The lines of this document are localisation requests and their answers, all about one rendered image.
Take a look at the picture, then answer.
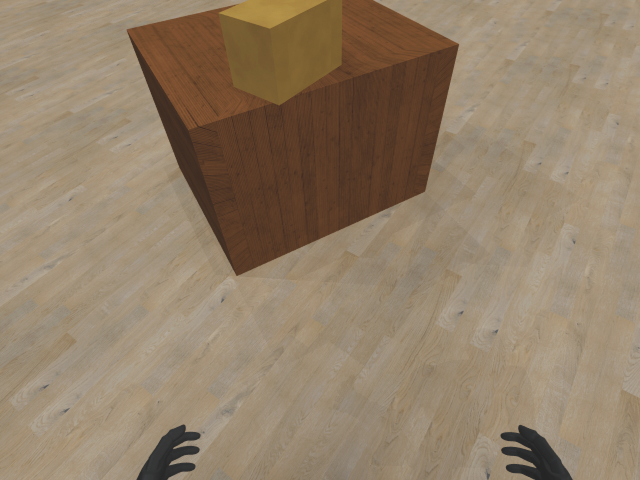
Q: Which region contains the left robot hand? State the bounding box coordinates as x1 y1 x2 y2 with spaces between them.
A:
137 425 201 480

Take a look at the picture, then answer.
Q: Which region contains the right robot hand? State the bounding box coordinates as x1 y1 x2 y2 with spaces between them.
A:
501 425 573 480

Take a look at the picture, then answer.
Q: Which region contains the pedestal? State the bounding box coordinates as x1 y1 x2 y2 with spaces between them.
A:
126 0 459 276

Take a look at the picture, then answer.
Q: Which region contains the carton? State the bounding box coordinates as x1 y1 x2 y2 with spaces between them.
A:
218 0 342 105

